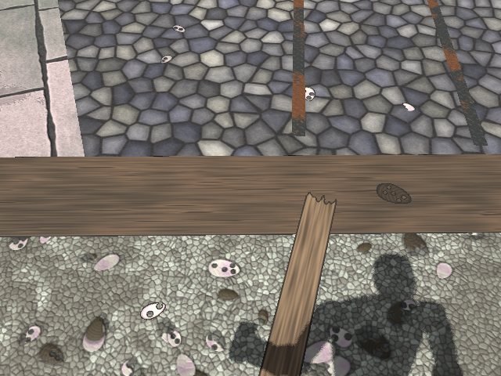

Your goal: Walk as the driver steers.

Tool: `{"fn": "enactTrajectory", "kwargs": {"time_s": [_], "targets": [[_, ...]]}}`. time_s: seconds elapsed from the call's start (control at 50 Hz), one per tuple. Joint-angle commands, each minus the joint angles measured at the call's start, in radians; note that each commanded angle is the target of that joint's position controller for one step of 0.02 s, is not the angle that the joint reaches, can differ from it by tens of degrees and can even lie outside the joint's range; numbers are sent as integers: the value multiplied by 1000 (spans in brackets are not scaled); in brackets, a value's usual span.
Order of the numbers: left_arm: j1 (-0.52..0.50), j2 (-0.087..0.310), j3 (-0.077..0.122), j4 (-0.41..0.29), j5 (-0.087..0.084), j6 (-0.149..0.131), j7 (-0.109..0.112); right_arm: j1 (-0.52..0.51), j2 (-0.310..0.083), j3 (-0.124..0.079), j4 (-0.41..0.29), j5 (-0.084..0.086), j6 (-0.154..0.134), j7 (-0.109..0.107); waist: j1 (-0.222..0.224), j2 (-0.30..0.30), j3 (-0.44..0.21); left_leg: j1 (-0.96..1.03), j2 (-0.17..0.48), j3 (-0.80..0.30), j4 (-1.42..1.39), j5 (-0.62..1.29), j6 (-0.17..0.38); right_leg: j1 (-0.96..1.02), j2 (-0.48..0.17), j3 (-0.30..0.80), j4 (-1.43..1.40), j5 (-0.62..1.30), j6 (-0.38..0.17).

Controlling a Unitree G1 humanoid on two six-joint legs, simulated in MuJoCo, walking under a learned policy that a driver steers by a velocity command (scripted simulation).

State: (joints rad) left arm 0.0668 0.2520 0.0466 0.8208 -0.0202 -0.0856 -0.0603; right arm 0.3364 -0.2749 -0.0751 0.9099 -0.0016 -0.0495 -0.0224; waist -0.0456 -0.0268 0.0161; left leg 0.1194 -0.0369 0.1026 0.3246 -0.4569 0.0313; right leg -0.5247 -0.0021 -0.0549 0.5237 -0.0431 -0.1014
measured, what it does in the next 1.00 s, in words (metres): walks ahead: left foot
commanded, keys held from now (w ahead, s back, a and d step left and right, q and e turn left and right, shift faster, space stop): w+e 0.14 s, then w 0.86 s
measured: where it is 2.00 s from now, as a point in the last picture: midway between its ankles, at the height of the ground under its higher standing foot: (287, 179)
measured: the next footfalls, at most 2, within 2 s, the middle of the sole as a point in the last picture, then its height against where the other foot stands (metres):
left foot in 0.50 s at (215, 372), level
right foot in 1.04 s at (315, 280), level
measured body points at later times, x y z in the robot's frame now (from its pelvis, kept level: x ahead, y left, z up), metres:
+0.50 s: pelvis +0.30 +0.01 +0.01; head +0.32 +0.01 +0.46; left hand +0.36 +0.29 -0.12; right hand +0.47 -0.27 -0.07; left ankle +0.44 +0.10 -0.72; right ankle +0.14 -0.09 -0.72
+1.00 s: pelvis +0.56 -0.04 +0.01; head +0.59 -0.05 +0.46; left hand +0.83 +0.14 -0.07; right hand +0.49 -0.31 -0.12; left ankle +0.44 +0.10 -0.72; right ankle +0.69 -0.19 -0.70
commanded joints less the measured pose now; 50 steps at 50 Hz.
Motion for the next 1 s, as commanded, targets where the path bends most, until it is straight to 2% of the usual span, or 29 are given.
{"fn": "enactTrajectory", "kwargs": {"time_s": [0.02, 0.04, 0.06, 0.08, 0.1, 0.12, 0.14, 0.16, 0.2, 0.28, 0.34, 0.4, 0.46, 0.48, 0.5, 0.52, 0.54, 0.56, 0.58, 0.6, 0.62, 0.64, 0.7, 0.76, 0.84, 0.9, 0.94, 0.98, 1.0], "targets": [[333, 277, 95, -4, 6, 5, 21, -11, -136, -14, -90, -21, -5, -18, 180, -50, -269, -329, 171, 27, 706, 826, 18, 612, -132, 259, 14, 16, -140], [328, 283, 94, -17, -8, 4, 20, 66, -16, 24, -106, -20, -37, 7, 108, -263, -374, -742, -63, -79, 1053, -54, -52, 915, -346, 828, -150, -183, -343], [331, 213, 72, -10, -5, 6, 20, -14, -113, 7, -116, 16, -78, 25, 160, -144, -357, -863, -3, -240, 1117, -64, -17, 926, -317, 831, -225, -304, -294], [286, 173, 63, -27, 2, 5, 26, -107, -139, 3, -151, 47, -98, 34, 162, -91, -229, -912, 47, -228, 1082, 8, 4, 815, -285, 685, -233, -284, -249], [222, 156, 56, -42, 7, 1, 25, -149, -128, 5, -160, 36, -106, 31, 119, 28, -123, -885, 89, -214, 983, 68, 8, 641, -247, 579, -254, -176, -225], [174, 132, 48, -58, 10, -3, 28, -160, -138, -5, -161, 8, -102, 23, 84, 53, -86, -820, 121, -211, 885, 102, -2, 523, -217, 511, -267, -76, -210], [149, 128, 43, -73, 19, -2, 33, -148, -133, -8, -164, -4, -91, 20, 54, 35, -65, -758, 132, -209, 849, 114, -13, 436, -191, 475, -289, -10, -211], [136, 127, 42, -80, 18, 0, 37, -118, -121, -8, -161, -7, -79, 19, 33, 17, -59, -731, 144, -201, 800, 121, -28, 390, -183, 440, -305, 31, -212], [149, 145, 45, -79, 16, -3, 47, -111, -92, -1, -160, -10, -58, 14, 27, -6, -42, -714, 155, -166, 697, 165, -61, 313, -169, 358, -329, 125, -211], [203, 171, 50, -59, 7, 0, 62, -241, -55, 16, -193, -10, -53, 14, 80, -24, -19, -663, 132, -133, 397, 460, -83, 258, -101, 228, -341, 114, -144], [262, 174, 48, -35, 3, 4, 62, -328, -54, 20, -214, 4, -62, 24, 128, -42, -8, -632, 99, -124, 262, 596, -76, 299, -114, 236, -332, 23, -122], [298, 174, 48, -17, 2, 13, 61, -381, -76, 17, -239, 8, -72, 38, 141, -45, 9, -681, 91, -135, 194, 526, -45, 421, -167, 284, -272, 27, -114], [297, 189, 53, -10, 5, 27, 67, -333, -105, 7, -238, 9, -82, 47, 99, -73, 0, -633, 75, -125, 153, 407, 1, 508, -209, 320, -194, 147, -87], [277, 187, 51, -15, 5, 31, 68, -253, -124, -4, -217, 7, -85, 46, 50, -72, -37, -523, 52, -101, 119, 404, 25, 508, -182, 297, -114, 283, -68], [269, 159, 40, -24, 11, 31, 67, -116, -167, -23, -181, 0, -87, 41, -12, -49, -141, -311, 84, -127, 140, 441, 67, 453, -127, 251, 56, 347, -41], [297, 109, 20, -48, 32, 26, 68, 47, -239, -40, -162, -11, -87, 38, -57, 79, -297, -5, 270, -349, 177, 464, 154, 246, -35, 184, 362, 105, 4], [415, 46, 2, -48, 9, 7, 63, 116, -273, -53, -120, -1, -73, 47, -17, 371, -382, 249, 428, -772, 47, 218, 283, -97, 96, 144, 645, -499, 59], [347, 144, 19, -43, -7, -3, 60, 106, -178, -28, -128, 19, -70, 49, -53, 242, -299, 213, 409, -809, -13, 14, 248, -221, 40, 222, 743, -528, 51], [246, 177, 29, -72, -16, -8, 57, 28, -142, -15, -143, 16, -65, 45, -51, 159, -161, 83, 378, -672, -33, 29, 208, -268, -8, 190, 746, -431, 45], [193, 165, 27, -83, -5, -9, 59, -35, -132, -7, -157, 4, -60, 46, -28, 82, -89, -47, 340, -573, -57, 137, 194, -240, -51, 156, 707, -349, 49], [179, 154, 30, -88, 8, -7, 59, -73, -115, -1, -161, -4, -59, 47, -2, 75, -45, -138, 310, -509, -82, 234, 195, -212, -81, 148, 648, -296, 56], [198, 141, 32, -86, 11, -2, 58, -91, -101, 5, -162, -11, -61, 48, 24, 101, -42, -194, 283, -458, -105, 305, 190, -157, -103, 147, 614, -264, 61], [215, 103, 26, -83, 13, 14, 61, -83, -113, 2, -144, 1, -68, 48, 47, 116, -36, -253, 257, -353, -155, 442, 207, -131, -119, 120, 523, -217, 88], [129, 87, 19, -111, 20, 15, 62, -56, -141, -6, -122, 4, -61, 36, 31, 87, -14, -249, 244, -278, -182, 524, 204, -169, -127, 108, 362, -76, 114], [6, 61, 8, -142, 13, 5, 50, -2, -153, -7, -90, 16, -48, 27, -13, 90, 13, -249, 205, -189, -185, 524, 169, -105, -92, 72, 130, 113, 114], [-76, 64, 6, -173, 5, -2, 38, 54, -163, -9, -59, 21, -36, 26, -42, 90, 35, -182, 238, -198, -157, 515, 168, -104, -71, 64, 51, 120, 103], [-105, 74, 7, -191, 3, -8, 27, 69, -168, -12, -43, 23, -24, 22, -39, 97, 45, -114, 272, -212, -119, 552, 159, -120, -62, 67, 14, 61, 81], [-79, 94, 15, -193, 4, -12, 19, 59, -181, -18, -36, 24, -13, 17, -8, 110, 27, -67, 292, -218, -63, 650, 141, -64, -45, 58, -17, -7, 53], [-21, 113, 25, -180, 7, -13, 19, 40, -191, -20, -39, 24, -7, 14, 32, 120, -9, -63, 282, -203, 6, 794, 128, 31, -18, 34, -35, -30, 34]]}}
